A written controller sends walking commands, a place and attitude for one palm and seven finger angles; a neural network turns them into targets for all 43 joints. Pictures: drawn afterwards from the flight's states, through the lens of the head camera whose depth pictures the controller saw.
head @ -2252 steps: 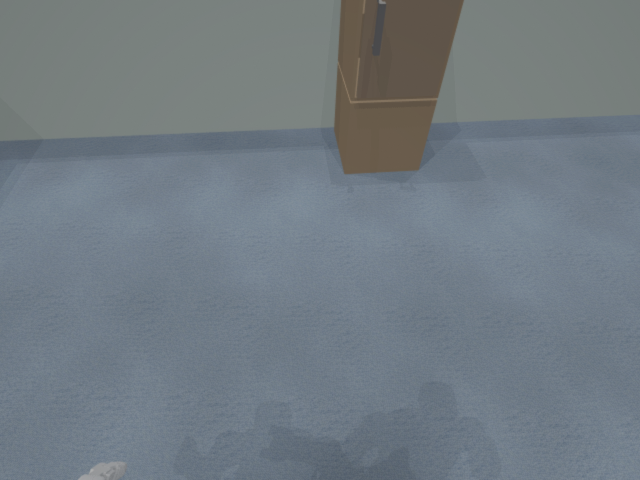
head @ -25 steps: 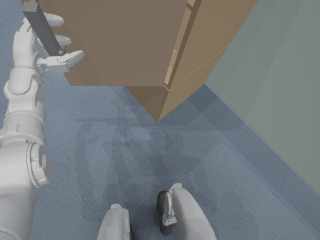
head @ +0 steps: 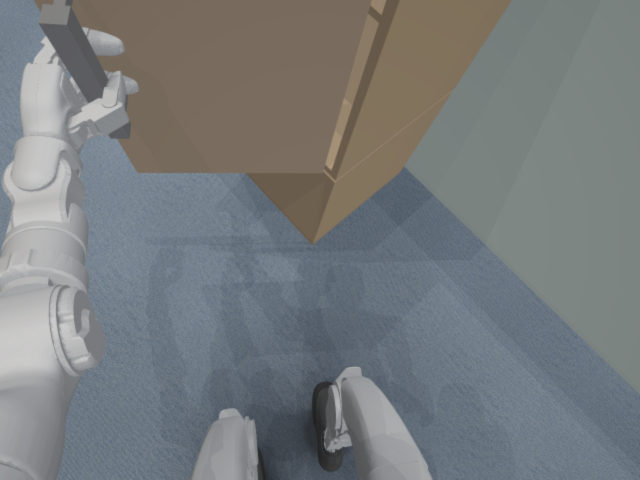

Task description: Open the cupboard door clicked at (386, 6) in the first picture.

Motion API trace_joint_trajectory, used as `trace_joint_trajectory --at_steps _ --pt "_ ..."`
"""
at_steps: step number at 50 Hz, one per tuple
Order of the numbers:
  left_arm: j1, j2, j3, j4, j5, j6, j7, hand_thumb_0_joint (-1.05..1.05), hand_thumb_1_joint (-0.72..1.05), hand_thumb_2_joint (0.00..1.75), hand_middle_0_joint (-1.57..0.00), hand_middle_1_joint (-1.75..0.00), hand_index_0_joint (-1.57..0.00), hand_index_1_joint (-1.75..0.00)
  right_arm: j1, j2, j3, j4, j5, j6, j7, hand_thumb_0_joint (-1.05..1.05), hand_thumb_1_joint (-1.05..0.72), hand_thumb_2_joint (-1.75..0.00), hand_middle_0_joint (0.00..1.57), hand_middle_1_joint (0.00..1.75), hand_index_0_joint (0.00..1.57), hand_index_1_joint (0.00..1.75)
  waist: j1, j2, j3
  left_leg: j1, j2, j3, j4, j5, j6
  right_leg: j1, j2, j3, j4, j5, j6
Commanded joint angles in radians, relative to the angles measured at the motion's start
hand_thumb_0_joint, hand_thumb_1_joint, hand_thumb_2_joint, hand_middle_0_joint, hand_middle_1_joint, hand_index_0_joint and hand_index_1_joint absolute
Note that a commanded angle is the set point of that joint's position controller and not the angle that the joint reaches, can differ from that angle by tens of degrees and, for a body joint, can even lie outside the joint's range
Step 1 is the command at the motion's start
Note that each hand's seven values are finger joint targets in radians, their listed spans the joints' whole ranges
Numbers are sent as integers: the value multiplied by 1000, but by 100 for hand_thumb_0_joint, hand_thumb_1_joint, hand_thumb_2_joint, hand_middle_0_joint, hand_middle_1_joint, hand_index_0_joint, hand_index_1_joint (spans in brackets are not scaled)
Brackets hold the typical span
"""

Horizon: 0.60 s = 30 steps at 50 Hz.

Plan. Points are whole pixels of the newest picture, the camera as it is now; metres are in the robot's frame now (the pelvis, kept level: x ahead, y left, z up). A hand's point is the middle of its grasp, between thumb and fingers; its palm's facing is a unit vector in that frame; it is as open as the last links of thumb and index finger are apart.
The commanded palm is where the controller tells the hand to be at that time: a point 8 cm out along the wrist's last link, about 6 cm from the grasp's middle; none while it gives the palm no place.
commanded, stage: pull the door open along its arc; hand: left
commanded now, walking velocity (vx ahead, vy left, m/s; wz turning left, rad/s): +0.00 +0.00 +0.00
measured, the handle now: (96, 67) +0.59 +0.20 +0.05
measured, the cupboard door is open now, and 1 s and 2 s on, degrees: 52 96 100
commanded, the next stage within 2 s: open thumb and fingers to let go in 1.04 s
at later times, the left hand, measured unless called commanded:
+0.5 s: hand (146, 197) +0.43 +0.14 +0.04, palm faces +0.05 -1.00 +0.02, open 6.1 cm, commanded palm +0.37 +0.20 +0.04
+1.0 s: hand (243, 272) +0.34 +0.05 +0.05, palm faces +0.37 -0.93 -0.01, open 6.3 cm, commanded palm +0.27 +0.08 +0.04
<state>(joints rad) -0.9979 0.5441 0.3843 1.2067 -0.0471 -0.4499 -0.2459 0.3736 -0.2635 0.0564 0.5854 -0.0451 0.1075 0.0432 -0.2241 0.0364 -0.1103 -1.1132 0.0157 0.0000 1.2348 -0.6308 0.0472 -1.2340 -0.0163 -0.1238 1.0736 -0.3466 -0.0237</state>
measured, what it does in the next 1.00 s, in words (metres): stands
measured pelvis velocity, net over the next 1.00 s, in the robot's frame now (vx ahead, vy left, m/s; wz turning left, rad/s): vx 0.02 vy -0.04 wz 0.04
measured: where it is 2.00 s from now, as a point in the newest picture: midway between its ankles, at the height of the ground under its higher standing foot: (291, 474)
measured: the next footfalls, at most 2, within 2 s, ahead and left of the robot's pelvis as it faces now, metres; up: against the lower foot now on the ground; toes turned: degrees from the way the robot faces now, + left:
none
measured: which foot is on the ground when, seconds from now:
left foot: down 0.00-1.00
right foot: down 0.00-1.00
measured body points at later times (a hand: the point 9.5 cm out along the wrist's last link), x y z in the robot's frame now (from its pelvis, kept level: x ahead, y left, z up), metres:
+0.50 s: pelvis +0.02 +0.00 +0.03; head +0.16 +0.00 +0.46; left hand +0.42 +0.19 +0.04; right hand +0.11 -0.26 -0.09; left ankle -0.04 +0.08 -0.63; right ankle +0.08 -0.12 -0.63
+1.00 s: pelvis +0.02 -0.04 +0.03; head +0.11 -0.04 +0.47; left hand +0.31 +0.10 +0.05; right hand +0.18 -0.25 -0.10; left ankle -0.04 +0.08 -0.63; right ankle +0.08 -0.12 -0.63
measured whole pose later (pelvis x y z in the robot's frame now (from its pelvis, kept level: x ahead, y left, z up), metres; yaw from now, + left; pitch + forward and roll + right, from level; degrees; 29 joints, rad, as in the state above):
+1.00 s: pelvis +0.02 -0.04 +0.03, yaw +2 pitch +20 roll +1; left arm -0.04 -0.11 -0.14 0.37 0.10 -0.45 0.54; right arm 0.21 -0.18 -0.02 0.57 -0.09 -0.01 0.06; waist -0.01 0.02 -0.17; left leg -0.82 0.00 0.01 1.07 -0.60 0.00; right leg -1.00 -0.02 -0.10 1.03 -0.39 -0.07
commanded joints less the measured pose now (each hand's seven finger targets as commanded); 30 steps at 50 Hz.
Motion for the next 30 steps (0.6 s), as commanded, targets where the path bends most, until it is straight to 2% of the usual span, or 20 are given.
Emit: trace_joint_trajectory --at_steps 1,3,5,7,9,12,14,15,17,18,19,20,22,24,25,26,27,28,30 --pt "-312 224 29 -257 -27 -73 -23 0 90 90 -40 -135 -40 -135 208 -197 -71 -48 5 -7 -15 0 -90 -90 20 30 20 30 21 186 -607 292 2 -80 -167 654 -58 495 44 79 -39 340 -7" --pt "-251 216 35 -286 -42 -76 -27 0 90 90 -40 -135 -40 -135 204 -195 -73 -64 8 -7 -12 0 -90 -90 20 30 20 30 36 163 -633 288 0 -74 -169 670 -51 533 46 84 -39 370 -10" --pt "-157 194 30 -301 -52 -68 -32 0 90 90 -40 -135 -40 -135 195 -191 -76 -73 16 -6 -8 0 -90 -90 20 30 20 30 52 134 -606 275 1 -65 -186 660 -50 560 46 84 -48 380 -6" --pt "-84 180 26 -378 -67 -69 -36 0 90 90 -40 -135 -40 -135 179 -188 -81 -91 23 -7 -5 0 -90 -90 20 30 20 30 72 134 -610 284 -1 -54 -203 667 -47 598 46 88 -60 400 -6" --pt "12 171 33 -449 -84 -70 -35 0 90 90 -40 -135 -40 -135 173 -183 -86 -105 28 -11 -2 0 -90 -90 20 30 20 30 97 131 -645 303 0 -50 -213 719 -49 637 45 91 -61 442 -8" --pt "210 118 17 -515 -110 -59 -34 0 90 90 -40 -135 -40 -135 144 -172 -91 -133 40 -17 2 0 -90 -90 20 30 20 30 127 52 -568 229 -6 -26 -249 671 -34 714 39 101 -80 469 -9" --pt "304 102 19 -591 -127 -62 -30 0 90 90 -40 -135 -40 -135 126 -165 -93 -148 45 -26 3 0 -90 -90 20 30 20 30 152 59 -561 205 -9 -16 -266 665 -31 754 28 111 -80 493 -13" --pt "363 85 17 -611 -136 -61 -27 0 90 90 -40 -135 -40 -135 119 -161 -96 -154 47 -30 3 0 -90 -90 20 30 20 30 161 40 -559 200 -9 -16 -273 668 -31 769 25 112 -78 499 -14" --pt "433 48 5 -677 -154 -63 -19 0 90 90 -40 -135 -40 -135 94 -154 -100 -165 52 -41 4 0 -90 -90 20 30 20 30 168 28 -536 192 -14 -4 -280 640 -29 785 21 119 -86 506 -12" --pt "481 33 32 -711 -174 -68 12 0 90 90 -40 -135 -40 -135 83 -147 -101 -179 51 -48 3 0 -90 -90 20 30 20 30 190 35 -532 187 -16 -3 -282 647 -32 788 21 116 -83 508 -16" --pt "520 -10 29 -723 -188 -69 47 0 90 90 -40 -135 -40 -135 64 -137 -101 -179 50 -54 6 0 -90 -90 20 30 20 30 197 26 -507 181 -19 0 -287 625 -39 783 20 113 -86 497 -14" --pt "548 -48 50 -748 -205 -76 111 0 90 90 -40 -135 -40 -135 46 -129 -103 -182 47 -62 8 0 -90 -90 20 30 20 30 210 4 -488 177 -21 1 -287 608 -47 773 21 104 -87 479 -13" --pt "586 -141 20 -787 -189 -90 235 0 90 90 -40 -135 -40 -135 16 -117 -106 -179 35 -78 16 0 -90 -90 20 30 20 30 214 -21 -475 175 -26 9 -285 560 -58 757 20 99 -86 442 -11" --pt "595 -192 -10 -850 -133 -113 360 0 90 90 -40 -135 -40 -135 5 -102 -108 -171 17 -89 21 0 -90 -90 20 30 20 30 226 2 -486 206 -24 2 -279 602 -73 738 17 95 -70 449 -16" --pt "643 -249 -50 -839 -108 -111 410 0 90 90 -40 -135 -40 -135 0 -95 -109 -167 11 -92 26 0 -90 -90 20 30 20 30 226 -12 -477 214 -23 9 -272 614 -74 729 16 93 -70 454 -16" --pt "625 -280 -77 -867 -85 -114 460 0 90 90 -40 -135 -40 -135 -13 -93 -109 -166 5 -91 28 0 -90 -90 20 30 20 30 223 -1 -469 223 -22 8 -273 602 -80 716 13 91 -70 442 -17" --pt "614 -302 -104 -883 -54 -116 503 0 90 90 -40 -135 -40 -135 -22 -90 -110 -163 -2 -91 27 0 -90 -90 20 30 20 30 221 -8 -471 229 -24 8 -271 595 -80 716 11 92 -69 438 -19" --pt "607 -322 -131 -903 -26 -120 541 0 90 90 -40 -135 -40 -135 -27 -87 -112 -167 -7 -91 24 0 -90 -90 20 30 20 30 213 -50 -477 233 -23 1 -269 593 -77 722 12 89 -71 437 -20" --pt "649 -383 -198 -915 27 -120 589 0 90 90 -40 -135 -40 -135 -44 -76 -113 -163 -14 -91 21 0 -90 -90 20 30 20 30 220 -16 -480 255 -25 7 -273 591 -79 719 6 91 -72 435 -19"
